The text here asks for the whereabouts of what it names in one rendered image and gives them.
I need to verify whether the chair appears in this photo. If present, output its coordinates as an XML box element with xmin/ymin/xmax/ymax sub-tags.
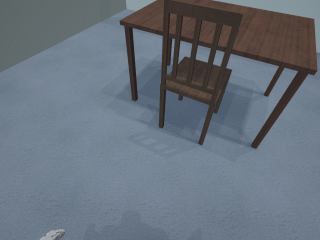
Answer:
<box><xmin>159</xmin><ymin>0</ymin><xmax>244</xmax><ymax>146</ymax></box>

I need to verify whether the table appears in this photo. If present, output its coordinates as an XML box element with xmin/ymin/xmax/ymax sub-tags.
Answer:
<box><xmin>119</xmin><ymin>0</ymin><xmax>318</xmax><ymax>149</ymax></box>

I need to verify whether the left robot hand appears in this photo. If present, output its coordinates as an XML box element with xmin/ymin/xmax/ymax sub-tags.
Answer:
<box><xmin>40</xmin><ymin>229</ymin><xmax>66</xmax><ymax>240</ymax></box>

